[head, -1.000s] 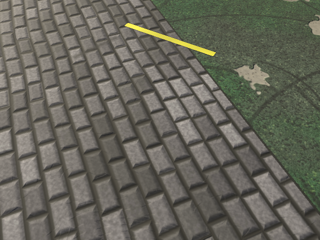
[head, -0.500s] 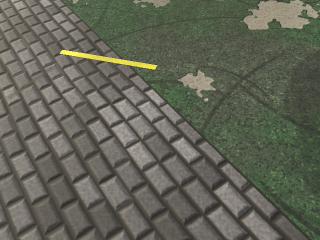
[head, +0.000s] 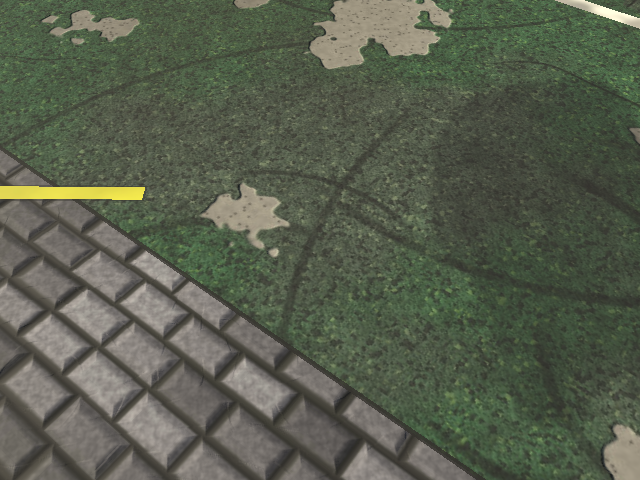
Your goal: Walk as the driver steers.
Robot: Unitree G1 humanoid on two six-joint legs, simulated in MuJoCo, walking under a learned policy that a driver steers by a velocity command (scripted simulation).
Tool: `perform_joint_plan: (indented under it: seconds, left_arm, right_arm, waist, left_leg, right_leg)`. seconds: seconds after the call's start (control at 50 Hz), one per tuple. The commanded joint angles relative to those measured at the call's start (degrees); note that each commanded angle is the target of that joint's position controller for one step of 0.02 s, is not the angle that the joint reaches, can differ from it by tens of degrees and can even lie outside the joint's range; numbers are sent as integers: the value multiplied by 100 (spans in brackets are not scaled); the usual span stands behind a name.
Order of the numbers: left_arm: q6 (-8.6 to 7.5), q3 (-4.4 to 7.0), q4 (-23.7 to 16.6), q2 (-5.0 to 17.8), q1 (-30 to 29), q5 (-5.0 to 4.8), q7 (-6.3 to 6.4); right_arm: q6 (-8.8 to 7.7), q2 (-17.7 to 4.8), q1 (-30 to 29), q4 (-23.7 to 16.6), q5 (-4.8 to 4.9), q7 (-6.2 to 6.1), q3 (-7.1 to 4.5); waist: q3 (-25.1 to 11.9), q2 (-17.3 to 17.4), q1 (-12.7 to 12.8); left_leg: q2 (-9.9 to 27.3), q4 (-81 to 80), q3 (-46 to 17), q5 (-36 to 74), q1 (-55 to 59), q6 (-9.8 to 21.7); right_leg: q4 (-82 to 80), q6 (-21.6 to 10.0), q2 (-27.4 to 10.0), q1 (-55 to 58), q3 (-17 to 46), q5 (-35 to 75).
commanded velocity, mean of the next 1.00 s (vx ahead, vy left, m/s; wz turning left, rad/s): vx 0.20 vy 0.00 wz -0.22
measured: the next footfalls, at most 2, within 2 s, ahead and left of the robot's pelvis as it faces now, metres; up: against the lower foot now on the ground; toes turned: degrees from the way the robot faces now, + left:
right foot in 0.36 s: +0.34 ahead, -0.18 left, +0.00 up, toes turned -11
left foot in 0.72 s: +0.35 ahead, +0.05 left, +0.00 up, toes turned -9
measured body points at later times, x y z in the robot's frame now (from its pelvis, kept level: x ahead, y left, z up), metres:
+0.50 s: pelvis +0.22 -0.07 -0.01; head +0.26 -0.10 +0.44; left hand +0.44 +0.14 -0.10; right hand +0.25 -0.36 -0.15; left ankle +0.17 +0.09 -0.66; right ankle +0.30 -0.17 -0.74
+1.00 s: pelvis +0.29 -0.07 +0.00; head +0.30 -0.06 +0.45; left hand +0.43 +0.16 -0.14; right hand +0.32 -0.33 -0.14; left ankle +0.31 +0.06 -0.74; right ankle +0.30 -0.17 -0.74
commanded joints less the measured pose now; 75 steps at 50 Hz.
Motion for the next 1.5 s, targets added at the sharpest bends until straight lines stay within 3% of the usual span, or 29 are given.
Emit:
perform_joint_plan:
  seconds: [0.02, 0.08, 0.14, 0.22, 0.26, 0.3, 0.32, 0.34, 0.36, 0.38, 0.4, 0.42, 0.44, 0.46, 0.48, 0.5, 0.54, 0.62, 0.66, 0.7, 0.72, 0.74, 0.76, 0.78, 0.8, 0.82, 0.9, 1.04, 1.5]
  left_arm:
    - [36, 79, -448, 187, 211, -28, -31]
    - [94, 57, -745, 165, -213, 40, -27]
    - [43, 40, -918, 192, -573, 30, -106]
    - [-56, -61, -1205, 32, -1415, 93, -258]
    - [-77, -53, -1366, 74, -1619, 104, -322]
    - [-87, 23, -1419, 260, -1451, 137, -356]
    - [-98, 107, -1304, 410, -987, 180, -352]
    - [-100, 246, -1077, 689, -293, 217, -308]
    - [-66, 373, -975, 1187, 356, 277, -199]
    - [-15, 311, -1109, 1513, 200, 379, -129]
    - [12, 226, -1120, 1139, 454, 323, -190]
    - [29, 182, -1047, 911, 194, 257, -232]
    - [18, 117, -1033, 696, -270, 159, -233]
    - [6, 41, -1058, 495, -640, 167, -226]
    - [-7, 27, -1054, 463, -934, 226, -227]
    - [-29, 52, -1039, 521, -1094, 303, -234]
    - [-74, 54, -956, 494, -1195, 367, -208]
    - [-13, 39, -724, 464, -1113, 322, -98]
    - [46, 14, -612, 433, -1097, 303, -70]
    - [87, -53, -508, 283, -1126, 251, -56]
    - [85, -101, -396, 154, -931, 261, -55]
    - [79, -111, -345, 121, -743, 307, -51]
    - [80, -77, -300, 121, -430, 275, -39]
    - [104, -64, -268, 210, -677, 291, 2]
    - [132, -28, -281, 273, -809, 255, 31]
    - [167, -23, -229, 246, -804, 245, 58]
    - [164, -11, -37, 183, -738, 252, 39]
    - [190, 15, 343, 129, -687, 200, 58]
    - [291, -14, 1275, 92, -774, 165, 141]
  right_arm:
    - [-92, -473, 145, -132, 5, 22, -133]
    - [-120, -712, 257, 5, 38, 20, -223]
    - [-59, -863, 331, 56, 23, -5, -261]
    - [66, -962, 593, 169, 92, -22, -228]
    - [153, -1080, 767, 263, 156, -37, -230]
    - [234, -1215, 733, 311, 226, -66, -251]
    - [271, -1260, 614, 307, 263, -89, -257]
    - [293, -1145, 667, 310, 240, -106, -216]
    - [259, -867, 796, 165, 48, -118, -100]
    - [192, -243, 1641, 142, -141, -2, 131]
    - [171, -657, 1892, 439, 74, 65, 72]
    - [224, -907, 1218, 281, 271, 72, -18]
    - [283, -803, 753, 150, 232, 11, 6]
    - [374, -757, 570, 173, 148, -71, -7]
    - [494, -699, 702, 205, 114, -125, -15]
    - [584, -602, 869, 264, 85, -165, -8]
    - [648, -444, 1003, 330, 54, -236, 15]
    - [729, -437, 595, 301, 32, -278, 22]
    - [756, -463, 425, 280, 33, -259, 4]
    - [733, -388, 448, 328, -43, -225, 14]
    - [712, -450, 461, 324, -113, -216, 14]
    - [691, -721, 432, 267, -132, -229, -18]
    - [688, -966, 229, 331, -28, -239, -97]
    - [654, -628, 114, 334, -14, -208, -41]
    - [609, -430, 56, 362, -51, -201, 20]
    - [566, -398, -11, 378, -59, -195, 38]
    - [477, -430, 280, 578, 16, -220, 31]
    - [543, -377, 352, 822, 37, -250, 37]
    - [645, -167, 583, 1443, 31, -320, 53]
  waist:
    - [-271, 638, 11]
    - [-65, 468, -13]
    - [-37, 439, -110]
    - [189, 371, -395]
    - [127, 512, -429]
    - [-93, 724, -225]
    - [-360, 739, 91]
    - [-742, 586, 412]
    - [-1383, -35, 592]
    - [-2198, -1394, -20]
    - [-3238, -881, 323]
    - [-2462, -478, 365]
    - [-1698, -157, 231]
    - [-1284, 19, 73]
    - [-1102, -93, -185]
    - [-1044, -206, -331]
    - [-1055, -310, -427]
    - [-1052, -468, -222]
    - [-821, -498, -169]
    - [-566, -383, -279]
    - [-452, -239, -262]
    - [-308, 176, -87]
    - [-191, 953, 242]
    - [-87, 1013, 82]
    - [-49, 999, 76]
    - [-38, 941, 87]
    - [-237, 496, -56]
    - [-348, 221, -108]
    - [-8, 202, -71]
  left_leg:
    - [1623, -1491, -1453, 222, 914, 940]
    - [1735, -1679, -951, 750, 929, 1068]
    - [1660, -1661, -375, 1130, 1184, 984]
    - [1484, -1395, 184, 1766, 1174, 822]
    - [1592, -1073, 203, 2432, 1450, 724]
    - [1668, -519, 215, 3178, 1771, 560]
    - [1563, 64, 306, 3566, 1812, 413]
    - [1306, 1003, 473, 3559, 1569, 220]
    - [964, 2521, 610, 1744, 455, -93]
    - [223, 4604, 222, -3257, -1425, -454]
    - [278, 5290, -886, -3384, -1431, -461]
    - [513, 5320, -784, -2973, -1823, -442]
    - [710, 4923, -673, -2536, -2015, -433]
    - [861, 4544, -714, -2213, -1746, -460]
    - [918, 4202, -716, -1951, -1133, -489]
    - [827, 3911, -596, -1720, -640, -518]
    - [716, 3225, -519, -1558, -198, -553]
    - [674, 2097, -544, -953, 126, -488]
    - [605, 1613, -489, -795, 306, -400]
    - [485, 717, -347, -350, 773, -238]
    - [640, 370, -530, -49, 952, -133]
    - [1037, 113, -939, 252, 910, 31]
    - [1083, 21, -989, -751, 323, 203]
    - [938, -277, -1002, -1670, -318, 155]
    - [864, -382, -951, -1840, -545, 29]
    - [783, -338, -851, -1591, -550, -83]
    - [655, 56, -659, -561, 72, -151]
    - [564, 226, -548, 93, 368, -115]
    - [393, -6, -381, -174, 487, -197]
  right_leg:
    - [-2, 22, -690, -1011, 165, 358]
    - [-519, 102, -808, -1506, 176, 791]
    - [-1371, 132, -789, -1661, 85, 1627]
    - [-2834, 72, -498, -1119, -465, 2212]
    - [-3236, 18, -334, -868, -618, 2037]
    - [-3583, -148, -104, -453, -710, 1641]
    - [-3987, -274, 81, 175, -796, 1809]
    - [-4341, -418, 279, 1204, -853, 2409]
    - [-3972, -708, -589, 2761, 82, 4837]
    - [-3606, -1806, -2247, 4486, 2185, 7315]
    - [-4039, -2202, -2521, 4499, 2757, 6545]
    - [-4289, -1932, -2091, 3887, 2050, 5667]
    - [-4481, -1587, -1739, 3113, 1499, 4909]
    - [-4716, -1384, -1534, 2290, 1172, 4481]
    - [-4939, -1267, -1369, 1484, 833, 4306]
    - [-5109, -1233, -1236, 954, 574, 4244]
    - [-5221, -1276, -1135, 621, 274, 4269]
    - [-5429, -1191, -1112, 622, 306, 2360]
    - [-5528, -1068, -1056, 466, 420, 911]
    - [-5423, -742, -812, 206, 378, -251]
    - [-5309, -473, -635, 118, 343, -559]
    - [-4937, -213, -333, 68, 164, -703]
    - [-4817, -15, 61, 359, -297, -334]
    - [-4574, 78, 99, 958, -428, 157]
    - [-4466, 44, 54, 1231, -414, 422]
    - [-4448, -15, -8, 1333, -357, 578]
    - [-4450, -117, -87, 1278, -276, 1223]
    - [-4338, -78, -102, 1503, -312, 1901]
    - [-4587, -43, -121, 1561, -320, 1541]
